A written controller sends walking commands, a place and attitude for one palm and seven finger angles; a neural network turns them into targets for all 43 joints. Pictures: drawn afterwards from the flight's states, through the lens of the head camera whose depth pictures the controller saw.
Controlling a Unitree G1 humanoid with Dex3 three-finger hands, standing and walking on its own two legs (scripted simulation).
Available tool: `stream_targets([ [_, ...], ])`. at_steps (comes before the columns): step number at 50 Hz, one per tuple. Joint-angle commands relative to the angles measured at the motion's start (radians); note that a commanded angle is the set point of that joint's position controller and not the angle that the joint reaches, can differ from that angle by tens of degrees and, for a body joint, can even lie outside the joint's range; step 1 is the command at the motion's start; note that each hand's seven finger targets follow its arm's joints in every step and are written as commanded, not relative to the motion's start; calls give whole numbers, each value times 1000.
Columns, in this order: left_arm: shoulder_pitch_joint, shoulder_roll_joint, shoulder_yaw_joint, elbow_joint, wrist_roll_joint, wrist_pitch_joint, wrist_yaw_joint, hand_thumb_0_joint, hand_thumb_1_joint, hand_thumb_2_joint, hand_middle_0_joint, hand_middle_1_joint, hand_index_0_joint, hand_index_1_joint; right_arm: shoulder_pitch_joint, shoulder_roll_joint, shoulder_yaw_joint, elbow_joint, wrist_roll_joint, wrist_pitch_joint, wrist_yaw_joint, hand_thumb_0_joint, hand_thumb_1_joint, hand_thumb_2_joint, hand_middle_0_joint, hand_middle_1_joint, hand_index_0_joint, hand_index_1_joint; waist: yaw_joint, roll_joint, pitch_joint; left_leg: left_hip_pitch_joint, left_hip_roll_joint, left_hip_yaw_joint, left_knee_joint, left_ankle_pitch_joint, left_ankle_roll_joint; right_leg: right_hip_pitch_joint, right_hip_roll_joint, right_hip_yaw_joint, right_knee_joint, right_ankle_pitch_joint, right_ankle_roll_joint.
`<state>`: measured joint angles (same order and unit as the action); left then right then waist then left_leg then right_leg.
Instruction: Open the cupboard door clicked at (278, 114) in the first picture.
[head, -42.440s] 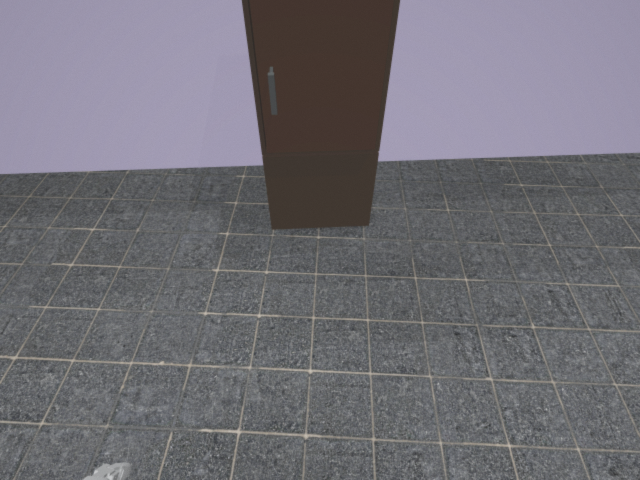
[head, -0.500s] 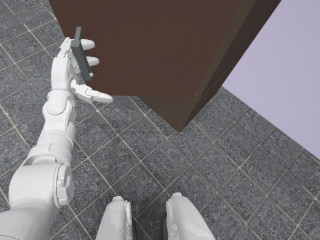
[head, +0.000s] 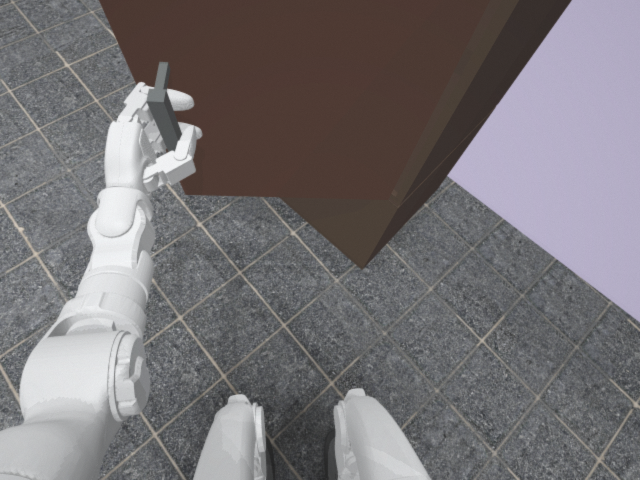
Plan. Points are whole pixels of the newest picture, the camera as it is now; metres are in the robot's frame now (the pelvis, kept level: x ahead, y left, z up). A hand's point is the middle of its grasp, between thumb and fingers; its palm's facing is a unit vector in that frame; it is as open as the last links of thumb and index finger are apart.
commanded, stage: close the thumb around the handle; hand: left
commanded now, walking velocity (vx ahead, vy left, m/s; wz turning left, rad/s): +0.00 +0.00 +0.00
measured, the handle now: (173, 119) +0.56 +0.16 +0.03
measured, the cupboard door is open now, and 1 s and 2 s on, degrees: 44 73 86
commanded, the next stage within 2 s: pull the door open along its arc in 0.10 s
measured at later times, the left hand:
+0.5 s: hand (186, 173) +0.47 +0.13 +0.03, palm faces -0.06 -1.00 -0.01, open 5.7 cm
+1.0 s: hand (245, 276) +0.34 +0.06 +0.04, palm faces +0.34 -0.94 +0.00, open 5.9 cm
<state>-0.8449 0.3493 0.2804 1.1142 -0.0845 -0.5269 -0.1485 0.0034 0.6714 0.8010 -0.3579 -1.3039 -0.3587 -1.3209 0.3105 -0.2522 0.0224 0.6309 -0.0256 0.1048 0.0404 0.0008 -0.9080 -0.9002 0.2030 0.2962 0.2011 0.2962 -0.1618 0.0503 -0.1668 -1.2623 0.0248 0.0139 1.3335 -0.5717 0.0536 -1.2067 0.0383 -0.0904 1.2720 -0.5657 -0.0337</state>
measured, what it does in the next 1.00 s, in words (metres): stands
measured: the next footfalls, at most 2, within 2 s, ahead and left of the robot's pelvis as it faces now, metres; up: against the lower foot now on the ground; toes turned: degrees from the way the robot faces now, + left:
none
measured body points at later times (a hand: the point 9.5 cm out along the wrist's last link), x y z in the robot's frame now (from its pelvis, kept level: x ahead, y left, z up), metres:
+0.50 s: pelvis +0.00 +0.00 +0.01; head +0.15 +0.01 +0.43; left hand +0.47 +0.19 +0.04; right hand +0.03 -0.26 -0.12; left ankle +0.02 +0.09 -0.61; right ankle +0.01 -0.11 -0.61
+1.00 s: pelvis +0.01 -0.02 +0.02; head +0.11 -0.02 +0.46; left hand +0.32 +0.11 +0.04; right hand +0.21 -0.22 -0.10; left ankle +0.02 +0.09 -0.61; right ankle +0.01 -0.11 -0.61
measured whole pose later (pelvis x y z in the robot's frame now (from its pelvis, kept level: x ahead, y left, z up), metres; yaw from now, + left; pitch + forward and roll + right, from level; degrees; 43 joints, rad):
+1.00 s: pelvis +0.01 -0.02 +0.02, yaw +2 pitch +23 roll +0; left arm -0.07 -0.10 -0.12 0.40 0.11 -0.48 0.50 0.01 0.71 0.78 -0.34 -1.28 -0.35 -1.31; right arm 0.14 -0.17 0.00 0.54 -0.08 0.05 0.07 0.00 -0.91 -0.90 0.20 0.30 0.20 0.30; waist -0.01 0.02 -0.21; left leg -1.07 0.00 0.03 1.25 -0.57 0.02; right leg -1.04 0.02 -0.07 1.24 -0.60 -0.06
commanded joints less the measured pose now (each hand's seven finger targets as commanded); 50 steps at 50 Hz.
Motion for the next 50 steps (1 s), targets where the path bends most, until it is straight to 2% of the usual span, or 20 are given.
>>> stream_targets([
  [1, -416, 136, -18, -208, -2, -70, -14, 0, 900, 900, -400, -1350, -400, -1350, 172, -172, -66, -46, -1, -12, -13, 0, -900, -900, 200, 300, 200, 300, -33, 97, -531, 484, -8, -102, -121, 465, -31, 170, 17, 62, -139, 388, 1],
  [2, -426, 157, -4, -213, -1, -69, -11, 0, 900, 900, -400, -1350, -400, -1350, 174, -174, -65, -45, -2, -12, -13, 0, -900, -900, 200, 300, 200, 300, -33, 94, -538, 474, -8, -101, -120, 463, -29, 181, 18, 62, -137, 390, 2],
  [5, -448, 144, -23, -177, 6, -60, -11, 0, 900, 900, -400, -1350, -400, -1350, 177, -177, -64, -41, -1, -11, -16, 0, -900, -900, 200, 300, 200, 300, -53, 71, -501, 450, -7, -106, -116, 433, -25, 149, 18, 63, -139, 366, 5],
  [8, -463, 155, -16, -200, 9, -65, -11, 0, 900, 900, -400, -1350, -400, -1350, 182, -179, -66, -44, -4, -13, -17, 0, -900, -900, 200, 300, 200, 300, -43, 122, -530, 496, -5, -116, -122, 448, -32, 128, 17, 57, -131, 352, -2],
  [9, -461, 132, -33, -197, 10, -64, -12, 0, 900, 900, -400, -1350, -400, -1350, 176, -175, -65, -43, -3, -14, -14, 0, -900, -900, 200, 300, 200, 300, -43, 125, -535, 501, -6, -114, -120, 445, -33, 124, 17, 57, -134, 348, -1],
  [10, -457, 134, -27, -183, 7, -60, -10, 0, 900, 900, -400, -1350, -400, -1350, 178, -177, -66, -40, -3, -13, -15, 0, -900, -900, 200, 300, 200, 300, -51, 88, -528, 485, -5, -114, -117, 437, -29, 132, 18, 58, -138, 351, 2],
  [11, -432, 195, 19, -163, 12, -57, -7, 0, 900, 900, -400, -1350, -400, -1350, 182, -185, -66, -39, -2, -10, -19, 0, -900, -900, 200, 300, 200, 300, -38, 73, -519, 458, -4, -109, -116, 432, -28, 151, 18, 62, -138, 354, 2],
  [13, -405, 188, 17, -197, 3, -57, -19, 0, 900, 900, -400, -1350, -400, -1350, 176, -179, -62, -56, -1, -12, -15, 0, -900, -900, 200, 300, 200, 300, -21, 98, -549, 455, -10, -101, -122, 432, -26, 184, 19, 66, -133, 362, -1],
  [19, -207, 144, 6, -253, -25, -45, -36, 0, 900, 900, -400, -1350, -400, -1350, 148, -167, -64, -91, 16, -6, -7, 0, -900, -900, 200, 300, 200, 300, 22, 68, -540, 448, -12, -79, -151, 443, -29, 258, 17, 68, -149, 406, 1],
  [22, -79, 99, -19, -326, -42, -35, -37, 0, 900, 900, -400, -1350, -400, -1350, 130, -161, -70, -113, 25, -6, -2, 0, -900, -900, 200, 300, 200, 300, 39, 18, -523, 428, -15, -67, -171, 431, -27, 310, 16, 72, -164, 427, 4],
  [24, 24, 77, -31, -410, -50, -36, -36, 0, 900, 900, -400, -1350, -400, -1350, 118, -158, -75, -130, 30, -10, 2, 0, -900, -900, 200, 300, 200, 300, 67, 42, -549, 465, -14, -64, -182, 474, -32, 324, 14, 69, -158, 457, 1],
  [30, 391, -16, -96, -627, -84, -13, -19, 0, 900, 900, -400, -1350, -400, -1350, 64, -143, -84, -182, 44, -18, 12, 0, -900, -900, 200, 300, 200, 300, 107, -54, -453, 435, -19, -39, -217, 474, -28, 416, 6, 71, -183, 513, 7],
  [31, 426, -38, 48, -683, -156, -16, 121, 0, 900, 900, -400, -1350, -400, -1350, 29, -117, -79, -194, 34, -30, 6, 0, -900, -900, 200, 300, 200, 300, 184, -64, -420, 398, -23, -21, -240, 456, -37, 440, 7, 59, -189, 490, 9],
  [32, 488, -102, -28, -690, -124, -11, 191, 0, 900, 900, -400, -1350, -400, -1350, 19, -110, -75, -195, 26, -40, 12, 0, -900, -900, 200, 300, 200, 300, 167, -39, -408, 400, -26, -19, -242, 443, -43, 442, 6, 60, -187, 487, 9],
  [34, 556, -113, -28, -760, -84, -19, 299, 0, 900, 900, -400, -1350, -400, -1350, 11, -103, -78, -198, 13, -48, 18, 0, -900, -900, 200, 300, 200, 300, 177, -64, -418, 401, -24, -25, -236, 467, -48, 446, 2, 55, -168, 508, 6],
  [35, 600, -150, -56, -780, -61, -23, 346, 0, 900, 900, -400, -1350, -400, -1350, 3, -93, -78, -199, 5, -50, 21, 0, -900, -900, 200, 300, 200, 300, 180, -63, -407, 405, -27, -20, -232, 475, -51, 446, 0, 58, -166, 522, 5],
  [38, 596, -193, -99, -852, 22, -48, 485, 0, 900, 900, -400, -1350, -400, -1350, -25, -78, -76, -200, -20, -56, 24, 0, -900, -900, 200, 300, 200, 300, 179, -63, -391, 395, -32, -29, -217, 464, -53, 433, -6, 63, -151, 516, 1],
  [42, 641, -326, -226, -868, 153, -54, 659, 0, 900, 900, -400, -1350, -400, -1350, -69, -52, -77, -191, -43, -66, 29, 0, -900, -900, 200, 300, 200, 300, 174, -70, -404, 417, -33, -32, -206, 464, -55, 408, -13, 65, -146, 506, 1],
  [45, 684, -391, -328, -899, 213, -44, 690, 0, 900, 900, -400, -1350, -400, -1350, -85, -43, -81, -189, -52, -80, 25, 0, -900, -900, 200, 300, 200, 300, 157, -93, -426, 442, -36, -31, -203, 456, -52, 428, -15, 66, -165, 524, 1],
  [50, 761, -457, -427, -946, 207, -29, 668, 0, 900, 900, -400, -1350, -400, -1350, -122, -26, -73, -191, -48, -104, 8, 0, -900, -900, 200, 300, 200, 300, 151, -121, -383, 429, -46, -28, -218, 383, -46, 467, -24, 81, -208, 511, 4],
])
